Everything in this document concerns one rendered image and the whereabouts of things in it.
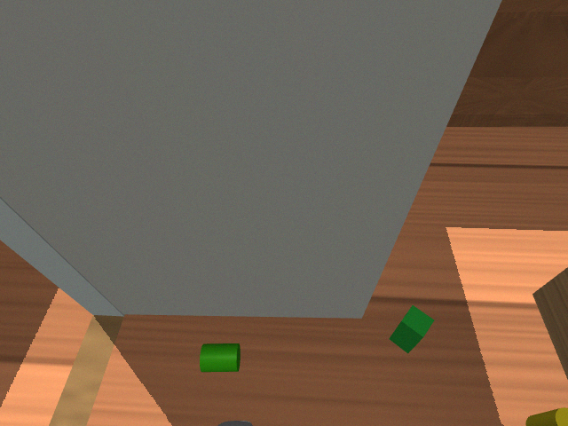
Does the bookshelf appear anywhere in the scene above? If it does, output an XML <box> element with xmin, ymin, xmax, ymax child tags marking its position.
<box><xmin>446</xmin><ymin>0</ymin><xmax>568</xmax><ymax>127</ymax></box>

